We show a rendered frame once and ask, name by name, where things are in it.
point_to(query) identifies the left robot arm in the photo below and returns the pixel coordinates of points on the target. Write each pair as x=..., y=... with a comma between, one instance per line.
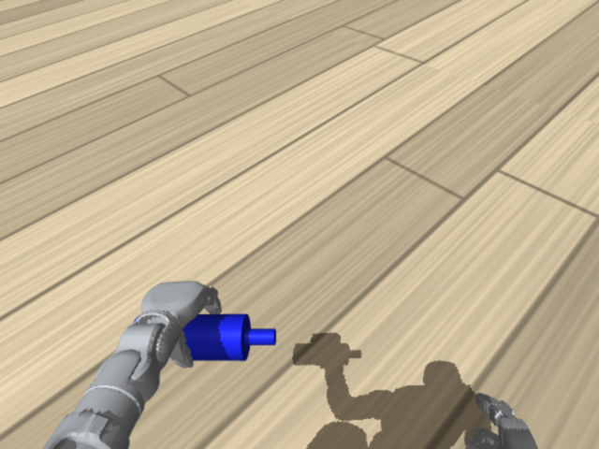
x=114, y=402

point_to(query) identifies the left robot hand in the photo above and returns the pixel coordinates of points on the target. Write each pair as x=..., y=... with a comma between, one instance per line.
x=184, y=301

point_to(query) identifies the bottle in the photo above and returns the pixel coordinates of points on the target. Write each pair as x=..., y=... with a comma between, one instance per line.
x=224, y=337

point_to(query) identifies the right robot hand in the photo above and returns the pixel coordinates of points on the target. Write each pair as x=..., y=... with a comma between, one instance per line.
x=513, y=432

